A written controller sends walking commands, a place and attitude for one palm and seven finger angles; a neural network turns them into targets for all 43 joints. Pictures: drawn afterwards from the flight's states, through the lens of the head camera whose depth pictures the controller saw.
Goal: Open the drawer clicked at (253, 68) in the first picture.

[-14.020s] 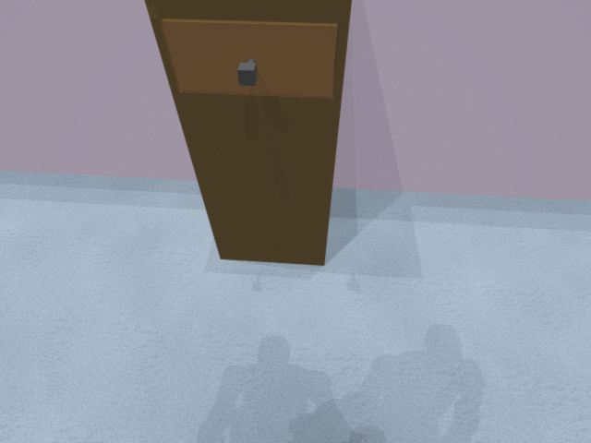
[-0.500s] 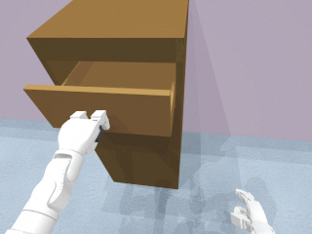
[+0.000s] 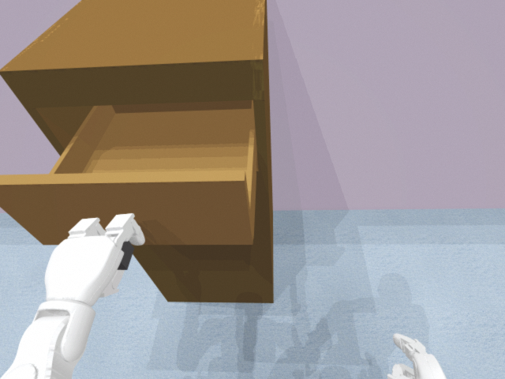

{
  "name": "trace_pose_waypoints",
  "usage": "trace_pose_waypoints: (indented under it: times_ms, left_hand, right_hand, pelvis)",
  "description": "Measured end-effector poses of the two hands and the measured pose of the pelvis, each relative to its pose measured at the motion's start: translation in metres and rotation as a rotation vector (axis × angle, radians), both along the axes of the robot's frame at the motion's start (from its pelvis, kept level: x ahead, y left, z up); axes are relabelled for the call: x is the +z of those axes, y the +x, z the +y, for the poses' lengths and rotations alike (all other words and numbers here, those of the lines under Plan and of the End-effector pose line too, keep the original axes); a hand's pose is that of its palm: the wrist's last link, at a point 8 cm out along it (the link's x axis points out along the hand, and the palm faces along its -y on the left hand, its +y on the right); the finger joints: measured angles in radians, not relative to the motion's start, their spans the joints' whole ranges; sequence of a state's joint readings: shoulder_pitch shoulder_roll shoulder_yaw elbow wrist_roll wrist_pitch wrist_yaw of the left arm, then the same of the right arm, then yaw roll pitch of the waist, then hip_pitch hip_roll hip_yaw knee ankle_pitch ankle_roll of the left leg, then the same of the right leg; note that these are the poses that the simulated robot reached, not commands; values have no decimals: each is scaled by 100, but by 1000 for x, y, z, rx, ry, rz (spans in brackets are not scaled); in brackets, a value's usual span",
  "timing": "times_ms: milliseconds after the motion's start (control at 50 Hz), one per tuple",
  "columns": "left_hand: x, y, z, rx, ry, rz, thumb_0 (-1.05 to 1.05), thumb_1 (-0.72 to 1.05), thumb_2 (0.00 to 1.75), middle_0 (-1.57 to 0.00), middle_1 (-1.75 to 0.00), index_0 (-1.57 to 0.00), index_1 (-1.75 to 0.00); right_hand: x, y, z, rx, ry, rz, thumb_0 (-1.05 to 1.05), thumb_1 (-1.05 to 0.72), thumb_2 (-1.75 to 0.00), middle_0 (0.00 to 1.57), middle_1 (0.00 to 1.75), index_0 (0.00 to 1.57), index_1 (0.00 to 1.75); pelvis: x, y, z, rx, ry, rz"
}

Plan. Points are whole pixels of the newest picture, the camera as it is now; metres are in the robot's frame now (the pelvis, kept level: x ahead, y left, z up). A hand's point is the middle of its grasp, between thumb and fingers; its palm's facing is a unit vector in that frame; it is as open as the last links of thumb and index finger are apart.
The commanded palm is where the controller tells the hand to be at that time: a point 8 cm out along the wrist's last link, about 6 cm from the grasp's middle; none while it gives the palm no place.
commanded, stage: pull the drawer open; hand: left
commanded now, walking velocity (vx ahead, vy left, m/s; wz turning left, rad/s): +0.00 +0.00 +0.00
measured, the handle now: (119, 241) +0.29 +0.22 +0.09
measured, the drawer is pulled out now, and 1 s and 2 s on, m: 0.18 0.30 0.30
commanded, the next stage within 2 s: open the thumb to release the handle in 0.70 s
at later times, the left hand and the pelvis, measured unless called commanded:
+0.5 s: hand (83, 352) +0.15 +0.22 +0.07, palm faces +0.01 -0.12 -0.99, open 6.9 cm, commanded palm +0.08 +0.24 +0.13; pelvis +0.00 +0.00 +0.00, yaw +0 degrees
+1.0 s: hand (75, 364) +0.13 +0.23 +0.07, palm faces +0.08 -0.06 -0.99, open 7.0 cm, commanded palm +0.10 +0.23 +0.13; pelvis -0.03 -0.01 -0.01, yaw +2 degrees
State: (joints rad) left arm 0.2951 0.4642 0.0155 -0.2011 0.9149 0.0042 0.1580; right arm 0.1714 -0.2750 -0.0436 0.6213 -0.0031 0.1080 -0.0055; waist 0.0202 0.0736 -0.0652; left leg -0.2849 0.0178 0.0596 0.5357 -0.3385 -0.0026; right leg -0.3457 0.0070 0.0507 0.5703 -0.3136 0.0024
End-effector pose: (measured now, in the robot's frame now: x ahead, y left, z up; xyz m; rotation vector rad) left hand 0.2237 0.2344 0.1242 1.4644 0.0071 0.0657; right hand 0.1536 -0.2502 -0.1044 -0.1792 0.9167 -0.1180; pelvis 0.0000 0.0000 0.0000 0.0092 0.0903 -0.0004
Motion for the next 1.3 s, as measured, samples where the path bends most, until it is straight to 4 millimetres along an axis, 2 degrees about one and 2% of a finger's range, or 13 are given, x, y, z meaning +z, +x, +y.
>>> trace_pose_waypoints:
  times_ms: [80, 160, 320, 440, 620, 840, 980, 1100, 1300]
  left_hand:
    - [0, -21, -1, 7, 5, -7, 5, 55, 70, -42, -135, -38, -135]
    - [0, -38, -2, 17, 8, -7, 4, 55, 70, -42, -135, -37, -135]
    - [0, -66, -3, 44, -4, 10, 5, 57, 68, -42, -135, -35, -135]
    - [0, -88, -5, 55, -14, 26, 6, 58, 68, -42, -135, -33, -135]
    - [0, -118, -6, 57, -12, 34, 6, 59, 68, -42, -135, -32, -135]
    - [-1, -118, -6, 47, 23, -1, 4, 57, 72, -42, -135, -32, -135]
    - [1, -117, -6, 43, 47, -38, 2, 49, 74, -41, -133, -40, -133]
    - [8, -115, -6, 55, 41, -45, 1, 30, 65, -39, -130, -44, -130]
    - [10, -116, -6, 58, 18, -32, 1, -23, 42, -34, -123, -42, -125]
  right_hand:
    - [0, 9, 5, 20, 6, -19, 1, -91, -90, 19, 30, 20, 30]
    - [3, 27, 19, 56, 32, -67, 1, -91, -90, 19, 30, 20, 30]
    - [23, 63, 49, 143, 81, -190, 1, -91, -90, 20, 30, 20, 30]
    - [36, 73, 54, 185, 81, -240, 1, -91, -90, 20, 30, 20, 30]
    - [34, 60, 38, 195, 31, -214, 1, -91, -90, 20, 30, 20, 30]
    - [13, 26, 23, 138, 23, -156, 1, -91, -90, 20, 30, 20, 30]
    - [-1, 14, 32, 141, 37, -121, 1, -91, -90, 20, 30, 20, 30]
    - [4, 15, 46, 155, 67, -150, 1, -91, -90, 20, 30, 20, 30]
    - [21, 23, 49, 189, 49, -199, 1, -91, -90, 20, 30, 20, 30]
  pelvis:
    - [-1, 0, 1, 6, -1, -3]
    - [-2, -1, 2, 10, -3, -9]
    - [-2, -2, 0, 13, -7, -27]
    - [-2, -2, -1, 9, -12, -35]
    - [-5, -7, -1, 1, -16, -37]
    - [-11, -19, -3, 6, -8, -39]
    - [-11, -30, -6, 33, -3, -67]
    - [-6, -37, -9, 37, 1, -92]
    - [-1, -47, -10, 45, -1, -116]
